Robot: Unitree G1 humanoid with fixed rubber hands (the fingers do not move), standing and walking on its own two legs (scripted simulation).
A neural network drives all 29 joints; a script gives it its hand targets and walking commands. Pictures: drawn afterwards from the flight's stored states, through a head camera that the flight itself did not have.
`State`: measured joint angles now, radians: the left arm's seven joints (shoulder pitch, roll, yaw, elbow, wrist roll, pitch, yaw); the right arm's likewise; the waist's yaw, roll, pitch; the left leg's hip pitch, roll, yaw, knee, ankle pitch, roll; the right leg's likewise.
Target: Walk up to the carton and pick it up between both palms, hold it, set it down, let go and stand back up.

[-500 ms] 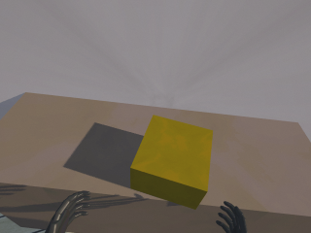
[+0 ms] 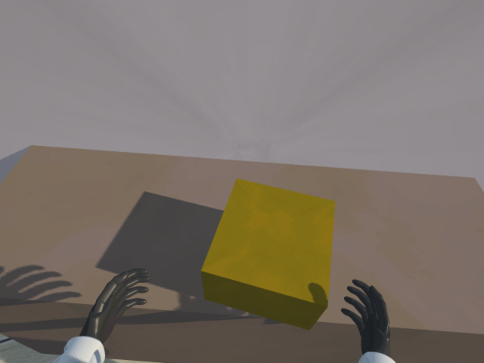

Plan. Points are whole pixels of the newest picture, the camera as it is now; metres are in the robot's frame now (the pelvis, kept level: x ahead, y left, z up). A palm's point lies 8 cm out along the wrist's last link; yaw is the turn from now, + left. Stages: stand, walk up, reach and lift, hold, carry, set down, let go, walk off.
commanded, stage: reach and lift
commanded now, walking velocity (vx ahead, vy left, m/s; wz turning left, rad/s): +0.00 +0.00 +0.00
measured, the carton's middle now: (270, 249) +0.38 -0.05 -0.11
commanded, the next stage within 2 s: none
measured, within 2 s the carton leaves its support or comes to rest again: neither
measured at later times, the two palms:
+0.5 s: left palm (128, 266) +0.27 +0.21 +0.00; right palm (385, 308) +0.23 -0.21 -0.01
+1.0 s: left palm (143, 210) +0.37 +0.20 +0.04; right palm (385, 265) +0.29 -0.22 +0.02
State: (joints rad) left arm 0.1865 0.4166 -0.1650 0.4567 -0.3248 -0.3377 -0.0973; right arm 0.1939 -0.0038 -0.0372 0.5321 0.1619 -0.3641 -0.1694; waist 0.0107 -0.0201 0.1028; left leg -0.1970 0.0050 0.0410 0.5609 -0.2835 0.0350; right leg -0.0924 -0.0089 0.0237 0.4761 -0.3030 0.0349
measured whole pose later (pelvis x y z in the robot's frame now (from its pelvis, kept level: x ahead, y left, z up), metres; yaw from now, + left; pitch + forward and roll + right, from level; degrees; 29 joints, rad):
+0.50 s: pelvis +0.01 -0.02 +0.01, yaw +0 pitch -3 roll -1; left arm -0.01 0.40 -0.08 0.49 -0.30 -0.22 -0.14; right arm 0.12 -0.07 0.05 0.44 0.21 -0.33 -0.24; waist -0.03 -0.01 0.10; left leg -0.18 0.01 0.03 0.48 -0.26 0.01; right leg -0.09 0.01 0.03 0.43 -0.29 0.01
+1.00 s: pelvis +0.00 +0.00 +0.00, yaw -1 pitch +2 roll -2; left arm -0.41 0.40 -0.07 0.74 -0.30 -0.10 -0.11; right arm -0.22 -0.12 0.03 0.59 0.27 -0.17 -0.23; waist -0.08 -0.02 0.03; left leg -0.31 0.02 0.03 0.52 -0.24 0.03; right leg -0.21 0.01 0.04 0.42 -0.25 0.03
